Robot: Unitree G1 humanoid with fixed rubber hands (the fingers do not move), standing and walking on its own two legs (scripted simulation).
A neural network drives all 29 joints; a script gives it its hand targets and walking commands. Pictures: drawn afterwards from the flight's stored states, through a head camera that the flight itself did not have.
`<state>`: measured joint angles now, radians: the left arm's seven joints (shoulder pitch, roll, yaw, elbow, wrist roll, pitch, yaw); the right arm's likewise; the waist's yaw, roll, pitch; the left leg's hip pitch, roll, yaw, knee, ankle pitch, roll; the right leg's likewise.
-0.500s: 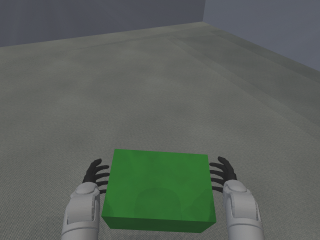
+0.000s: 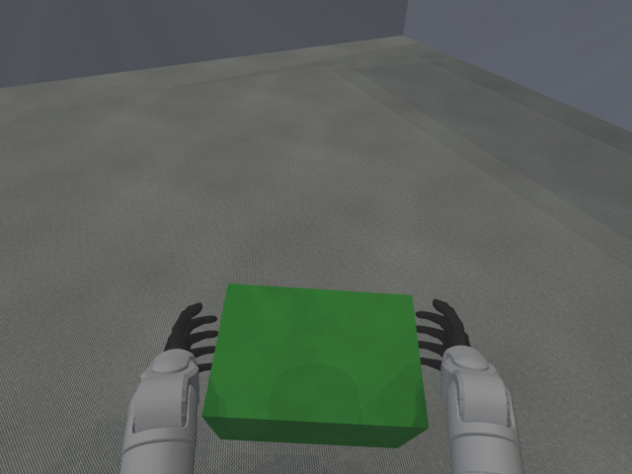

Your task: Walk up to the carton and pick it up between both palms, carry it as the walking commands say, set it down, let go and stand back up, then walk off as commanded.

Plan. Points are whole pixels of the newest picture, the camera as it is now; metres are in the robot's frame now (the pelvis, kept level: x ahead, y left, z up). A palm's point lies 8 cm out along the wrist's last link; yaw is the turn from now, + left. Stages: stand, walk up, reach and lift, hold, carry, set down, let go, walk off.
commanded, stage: carry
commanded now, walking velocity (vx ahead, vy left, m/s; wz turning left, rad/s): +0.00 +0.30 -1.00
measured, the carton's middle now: (315, 368) +0.31 +0.00 -0.04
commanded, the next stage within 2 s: none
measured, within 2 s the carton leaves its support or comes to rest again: neither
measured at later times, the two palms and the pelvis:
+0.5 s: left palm (222, 356) +0.28 +0.12 +0.03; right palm out of the picture +0.14 -0.19 +0.02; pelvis -0.04 +0.09 -0.04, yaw -24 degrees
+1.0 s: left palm (234, 360) +0.27 +0.10 +0.05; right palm out of the picture +0.00 -0.10 +0.03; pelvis -0.03 +0.22 -0.03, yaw -55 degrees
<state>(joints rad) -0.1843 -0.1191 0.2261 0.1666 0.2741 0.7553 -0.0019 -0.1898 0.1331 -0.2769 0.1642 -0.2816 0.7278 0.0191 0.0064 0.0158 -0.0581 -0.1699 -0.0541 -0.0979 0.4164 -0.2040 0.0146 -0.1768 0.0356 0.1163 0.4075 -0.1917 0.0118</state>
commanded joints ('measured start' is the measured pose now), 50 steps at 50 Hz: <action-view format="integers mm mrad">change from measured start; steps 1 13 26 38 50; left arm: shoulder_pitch -636 -631 -569 -542 -456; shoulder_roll -844 -835 -878 -838 -854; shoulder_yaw -654 -822 -766 -832 -753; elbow -126 -518 -575 -729 -514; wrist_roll -374 -653 -629 -591 -633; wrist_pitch -40 314 438 442 448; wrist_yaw -317 -268 -240 -213 -273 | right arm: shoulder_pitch -543 -518 -527 -385 -450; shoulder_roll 889 876 935 934 897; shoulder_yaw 698 879 868 860 858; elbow -87 -465 -553 -551 -532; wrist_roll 339 581 635 623 568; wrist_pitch -2 326 460 443 458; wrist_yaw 282 186 198 206 181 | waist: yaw -3 1 13 -11 15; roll -37 31 -172 350 -273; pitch -357 -354 -423 -402 -378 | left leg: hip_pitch -23 112 -624 108 -695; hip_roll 137 406 146 503 146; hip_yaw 4 7 -28 -151 34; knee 241 44 781 -12 815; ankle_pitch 177 505 -327 409 -390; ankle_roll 31 219 -80 215 -103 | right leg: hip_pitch -65 -490 217 -545 265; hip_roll -235 -93 -449 -34 -472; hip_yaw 175 -153 426 -234 457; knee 93 740 111 752 75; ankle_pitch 299 -316 588 -470 746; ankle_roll -89 15 -251 37 -247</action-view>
